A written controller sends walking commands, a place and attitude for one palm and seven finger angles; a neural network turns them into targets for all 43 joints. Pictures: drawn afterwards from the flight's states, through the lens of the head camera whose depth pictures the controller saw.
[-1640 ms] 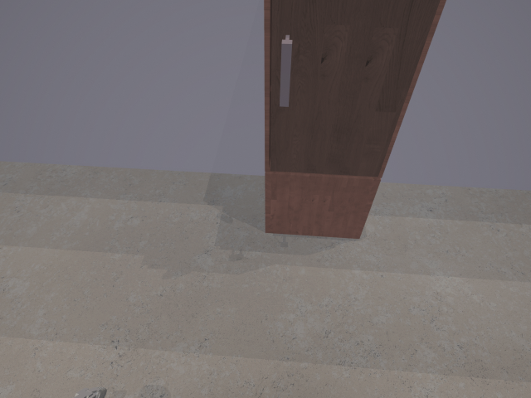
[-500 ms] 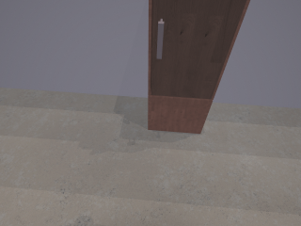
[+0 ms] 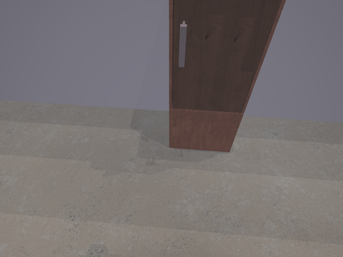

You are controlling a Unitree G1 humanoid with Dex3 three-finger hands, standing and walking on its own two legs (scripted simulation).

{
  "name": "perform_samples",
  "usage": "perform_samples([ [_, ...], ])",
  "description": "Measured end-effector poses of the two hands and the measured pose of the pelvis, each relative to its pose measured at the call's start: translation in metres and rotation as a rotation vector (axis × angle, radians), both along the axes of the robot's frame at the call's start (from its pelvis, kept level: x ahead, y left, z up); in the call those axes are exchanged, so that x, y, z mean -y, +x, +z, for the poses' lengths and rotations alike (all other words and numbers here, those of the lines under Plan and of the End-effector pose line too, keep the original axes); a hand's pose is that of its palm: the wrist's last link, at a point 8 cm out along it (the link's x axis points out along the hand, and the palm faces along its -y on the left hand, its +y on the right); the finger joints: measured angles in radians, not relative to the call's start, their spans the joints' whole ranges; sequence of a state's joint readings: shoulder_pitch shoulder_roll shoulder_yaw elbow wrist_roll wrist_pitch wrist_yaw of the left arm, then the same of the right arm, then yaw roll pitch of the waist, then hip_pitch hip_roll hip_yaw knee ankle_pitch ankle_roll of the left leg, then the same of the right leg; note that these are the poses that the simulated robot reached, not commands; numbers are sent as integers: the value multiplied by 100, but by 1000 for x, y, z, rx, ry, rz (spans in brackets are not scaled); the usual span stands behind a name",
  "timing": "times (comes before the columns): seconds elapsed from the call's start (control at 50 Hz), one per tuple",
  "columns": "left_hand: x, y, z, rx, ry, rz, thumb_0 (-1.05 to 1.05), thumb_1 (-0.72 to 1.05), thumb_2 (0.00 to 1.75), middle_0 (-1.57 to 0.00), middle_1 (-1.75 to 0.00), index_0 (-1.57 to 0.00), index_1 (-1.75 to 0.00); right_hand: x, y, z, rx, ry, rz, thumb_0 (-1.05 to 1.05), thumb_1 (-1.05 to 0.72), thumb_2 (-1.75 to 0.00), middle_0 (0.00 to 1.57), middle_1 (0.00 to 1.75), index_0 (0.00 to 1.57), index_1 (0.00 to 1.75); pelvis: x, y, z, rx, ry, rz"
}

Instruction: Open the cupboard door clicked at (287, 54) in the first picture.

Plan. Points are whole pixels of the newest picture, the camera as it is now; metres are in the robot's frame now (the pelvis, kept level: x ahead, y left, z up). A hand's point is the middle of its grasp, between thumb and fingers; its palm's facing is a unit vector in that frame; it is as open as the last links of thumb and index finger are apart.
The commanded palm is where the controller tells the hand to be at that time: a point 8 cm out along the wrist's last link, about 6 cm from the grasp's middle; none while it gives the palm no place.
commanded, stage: walk to a spot facing it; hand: left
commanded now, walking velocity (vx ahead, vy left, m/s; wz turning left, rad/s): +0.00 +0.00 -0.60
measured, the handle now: (182, 44) +0.93 +0.02 +0.05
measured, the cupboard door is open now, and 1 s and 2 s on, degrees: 0 0 0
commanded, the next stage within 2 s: turn to face it in 1.78 s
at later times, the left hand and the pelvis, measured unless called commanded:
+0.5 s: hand out of the picture +0.04 +0.18 -0.18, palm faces -0.17 -0.96 -0.22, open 7.3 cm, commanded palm none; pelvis -0.04 +0.00 -0.01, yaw -12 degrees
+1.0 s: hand out of the picture +0.14 +0.14 -0.17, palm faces -0.53 -0.81 -0.25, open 7.4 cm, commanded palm none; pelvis -0.07 +0.02 -0.02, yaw -33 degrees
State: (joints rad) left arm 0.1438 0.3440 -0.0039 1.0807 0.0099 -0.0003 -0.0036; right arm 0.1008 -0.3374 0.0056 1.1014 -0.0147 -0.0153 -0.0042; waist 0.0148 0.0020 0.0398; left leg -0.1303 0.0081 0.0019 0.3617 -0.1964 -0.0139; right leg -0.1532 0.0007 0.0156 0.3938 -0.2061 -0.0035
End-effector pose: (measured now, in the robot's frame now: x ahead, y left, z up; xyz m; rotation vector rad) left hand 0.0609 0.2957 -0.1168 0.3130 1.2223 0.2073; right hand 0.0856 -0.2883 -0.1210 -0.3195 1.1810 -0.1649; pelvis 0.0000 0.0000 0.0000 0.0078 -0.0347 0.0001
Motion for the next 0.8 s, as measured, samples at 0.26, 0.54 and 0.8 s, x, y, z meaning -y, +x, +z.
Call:
perform_samples([
  [0.26,51,-4,-29,-52,-69,-80,0,91,90,-20,-30,-20,-30,-14,-52,-38,-8,94,-152,0,-91,-90,20,30,21,30,14,-17,-23,-11,22,-112],
  [0.54,55,-14,-33,-80,-124,-160,0,91,90,-20,-30,-21,-30,-27,-85,-14,49,58,-275,0,-91,-90,20,30,20,30,-9,-44,-13,-65,21,-237],
  [0.8,27,50,-24,-15,-119,-338,1,91,90,-19,-30,-20,-30,-66,-163,6,55,15,-439,0,-91,-90,20,30,21,30,-38,-55,-4,-45,-29,-415],
])
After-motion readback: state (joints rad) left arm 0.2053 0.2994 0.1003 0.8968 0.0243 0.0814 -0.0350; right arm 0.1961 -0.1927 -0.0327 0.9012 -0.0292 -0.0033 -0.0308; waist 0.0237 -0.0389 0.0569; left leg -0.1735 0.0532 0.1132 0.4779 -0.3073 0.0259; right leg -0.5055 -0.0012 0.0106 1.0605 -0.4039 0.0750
